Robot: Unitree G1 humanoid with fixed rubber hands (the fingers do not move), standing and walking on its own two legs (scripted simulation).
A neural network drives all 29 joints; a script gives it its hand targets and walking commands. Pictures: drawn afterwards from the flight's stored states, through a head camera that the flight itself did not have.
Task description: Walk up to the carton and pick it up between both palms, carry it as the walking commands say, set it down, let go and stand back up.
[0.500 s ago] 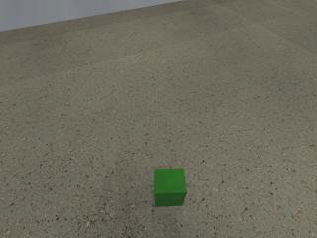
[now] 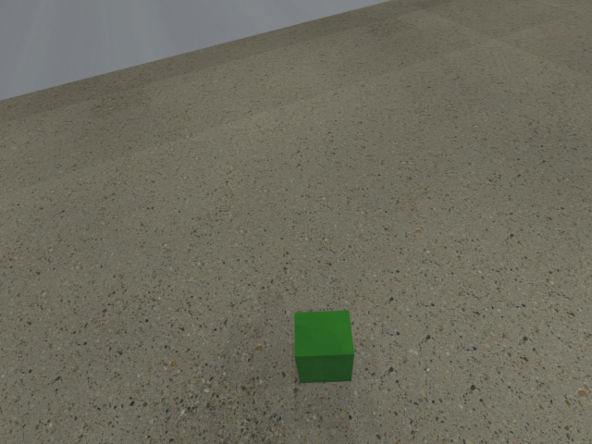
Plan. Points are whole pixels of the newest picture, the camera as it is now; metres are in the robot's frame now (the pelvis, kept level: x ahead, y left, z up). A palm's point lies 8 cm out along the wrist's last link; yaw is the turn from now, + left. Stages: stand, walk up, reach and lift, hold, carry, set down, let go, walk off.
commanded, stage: walk up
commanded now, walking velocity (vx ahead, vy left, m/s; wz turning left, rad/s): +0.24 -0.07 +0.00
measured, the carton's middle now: (323, 347) +0.53 +0.00 -0.67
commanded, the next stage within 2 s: none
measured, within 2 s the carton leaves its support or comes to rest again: neither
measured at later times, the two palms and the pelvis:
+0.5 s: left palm out of the picture +0.11 +0.22 -0.15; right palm out of the picture +0.05 -0.24 -0.17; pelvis +0.06 -0.02 -0.02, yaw +0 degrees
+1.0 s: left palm (173, 443) +0.16 +0.23 -0.14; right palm out of the picture -0.02 -0.25 -0.14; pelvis +0.10 -0.02 -0.01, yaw +0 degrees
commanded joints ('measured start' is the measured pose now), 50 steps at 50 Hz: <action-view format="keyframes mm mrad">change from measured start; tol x32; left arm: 1 66 142 23 13 4 -7 1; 50 -164 48 12 -122 -15 7 -48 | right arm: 1 -83 -16 11 -61 5 -25 -6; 50 222 -70 -2 61 -16 -86 -41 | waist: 1 32 -178 110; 8 -110 223 56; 25 -15 -194 18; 50 -41 154 157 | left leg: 1 -10 -14 37 -160 -37 5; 7 517 359 -381 -519 41 79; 10 279 407 -369 -626 109 179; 13 183 194 35 -455 1057 135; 24 109 34 -12 -349 -33 24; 33 202 61 -23 -497 126 12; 36 59 53 -6 -272 -319 42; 44 227 422 -438 -787 -378 188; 50 234 243 -46 -593 313 129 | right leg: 1 -52 -204 191 -159 -127 -122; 10 -523 -57 88 711 -183 58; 24 8 -237 262 21 400 -29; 33 8 -119 189 -67 110 -17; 36 -78 -218 343 -148 -628 -46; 38 -238 -239 328 -194 -580 -67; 45 -504 -26 38 621 -182 62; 50 -327 -10 -24 400 -99 69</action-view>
